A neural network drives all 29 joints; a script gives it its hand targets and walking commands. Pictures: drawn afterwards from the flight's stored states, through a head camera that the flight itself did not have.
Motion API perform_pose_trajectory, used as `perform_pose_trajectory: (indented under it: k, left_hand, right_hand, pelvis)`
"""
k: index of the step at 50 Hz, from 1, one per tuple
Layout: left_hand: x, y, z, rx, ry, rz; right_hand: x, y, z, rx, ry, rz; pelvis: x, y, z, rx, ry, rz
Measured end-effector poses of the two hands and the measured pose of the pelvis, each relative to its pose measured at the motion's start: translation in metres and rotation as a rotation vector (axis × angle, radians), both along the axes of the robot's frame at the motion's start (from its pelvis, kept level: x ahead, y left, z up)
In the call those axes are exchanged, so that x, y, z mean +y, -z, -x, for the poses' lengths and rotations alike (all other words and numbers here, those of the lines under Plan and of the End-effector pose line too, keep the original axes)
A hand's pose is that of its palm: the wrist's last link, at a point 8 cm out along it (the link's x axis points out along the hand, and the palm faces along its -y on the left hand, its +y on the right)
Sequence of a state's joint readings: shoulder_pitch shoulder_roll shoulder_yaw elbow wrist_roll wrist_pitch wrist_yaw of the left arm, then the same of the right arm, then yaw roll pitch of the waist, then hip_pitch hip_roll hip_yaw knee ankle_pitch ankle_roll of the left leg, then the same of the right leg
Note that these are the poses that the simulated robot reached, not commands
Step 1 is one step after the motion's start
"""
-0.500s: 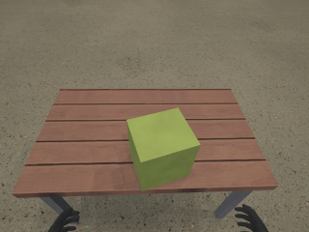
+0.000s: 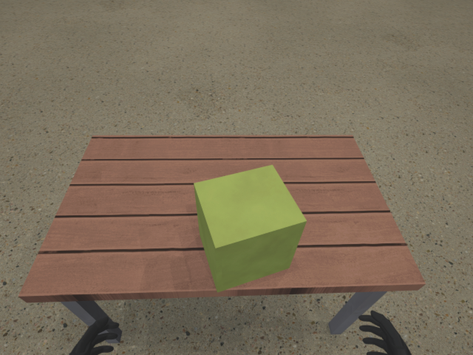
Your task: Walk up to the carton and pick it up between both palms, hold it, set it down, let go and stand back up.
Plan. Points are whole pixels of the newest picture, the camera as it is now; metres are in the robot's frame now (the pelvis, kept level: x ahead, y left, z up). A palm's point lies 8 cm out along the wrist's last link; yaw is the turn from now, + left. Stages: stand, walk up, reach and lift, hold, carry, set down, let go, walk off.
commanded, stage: stand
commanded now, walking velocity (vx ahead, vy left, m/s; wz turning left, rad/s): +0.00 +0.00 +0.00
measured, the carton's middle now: (244, 228) +0.42 -0.02 -0.09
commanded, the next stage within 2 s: walk up in 1.36 s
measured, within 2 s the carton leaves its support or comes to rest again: neither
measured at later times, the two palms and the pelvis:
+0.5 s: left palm out of the picture +0.14 +0.25 -0.08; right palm out of the picture +0.14 -0.27 -0.07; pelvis -0.01 +0.00 +0.00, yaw +0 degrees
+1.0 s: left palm out of the picture +0.12 +0.25 -0.08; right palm out of the picture +0.13 -0.27 -0.07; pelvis -0.02 +0.00 +0.00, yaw +0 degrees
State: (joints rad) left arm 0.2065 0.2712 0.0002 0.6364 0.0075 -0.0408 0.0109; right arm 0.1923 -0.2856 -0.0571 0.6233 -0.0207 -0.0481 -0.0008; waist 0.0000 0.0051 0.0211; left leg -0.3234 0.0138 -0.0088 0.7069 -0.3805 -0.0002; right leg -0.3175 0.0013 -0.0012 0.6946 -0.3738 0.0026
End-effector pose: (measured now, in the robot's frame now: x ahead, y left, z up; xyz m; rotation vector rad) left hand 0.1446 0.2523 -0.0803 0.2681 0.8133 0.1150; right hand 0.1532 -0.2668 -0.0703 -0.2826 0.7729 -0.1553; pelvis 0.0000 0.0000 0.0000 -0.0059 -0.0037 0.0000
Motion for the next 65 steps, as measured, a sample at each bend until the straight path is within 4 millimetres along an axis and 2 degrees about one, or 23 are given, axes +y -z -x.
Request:
perform_pose_trajectory:
  k: [36,43,65]
  left_hand:
    - [-0.001,-0.004,0.015,-0.026,0.007,0.005]
    - [0.000,-0.004,0.018,-0.026,0.008,0.006]
    - [0.001,-0.001,0.028,-0.013,0.004,0.006]
  right_hand:
    - [-0.001,-0.004,0.014,-0.026,0.002,0.000]
    - [-0.003,0.000,0.022,-0.003,0.015,0.000]
    - [-0.004,0.003,0.031,0.010,0.022,-0.003]
  pelvis:
    - [0.000,0.000,0.017,-0.025,0.000,0.000]
    - [0.000,0.000,0.020,-0.029,0.000,0.000]
    - [0.000,0.000,0.026,-0.037,0.000,0.000]
